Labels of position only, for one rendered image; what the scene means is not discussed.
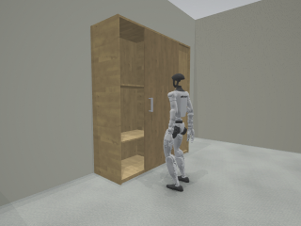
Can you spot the right robot shin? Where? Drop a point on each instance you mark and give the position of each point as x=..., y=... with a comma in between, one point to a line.
x=180, y=163

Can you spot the robot right forearm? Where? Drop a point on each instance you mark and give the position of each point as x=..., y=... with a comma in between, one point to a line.
x=190, y=119

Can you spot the robot left hand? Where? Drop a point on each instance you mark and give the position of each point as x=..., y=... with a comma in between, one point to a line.
x=169, y=139

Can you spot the robot right upper arm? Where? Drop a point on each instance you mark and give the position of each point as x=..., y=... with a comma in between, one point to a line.
x=189, y=108

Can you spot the robot left upper arm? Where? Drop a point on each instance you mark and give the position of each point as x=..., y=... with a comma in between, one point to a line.
x=172, y=98

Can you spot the handle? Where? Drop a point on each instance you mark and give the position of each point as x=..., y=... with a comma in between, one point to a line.
x=151, y=104

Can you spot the robot right foot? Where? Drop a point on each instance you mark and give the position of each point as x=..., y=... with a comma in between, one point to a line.
x=185, y=179

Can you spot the robot left forearm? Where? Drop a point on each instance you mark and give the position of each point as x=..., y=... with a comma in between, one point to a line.
x=172, y=120

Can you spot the robot right hand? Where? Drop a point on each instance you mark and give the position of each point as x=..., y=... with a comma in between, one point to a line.
x=190, y=132

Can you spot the wardrobe door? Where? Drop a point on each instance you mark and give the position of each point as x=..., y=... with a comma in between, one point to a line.
x=161, y=62
x=183, y=63

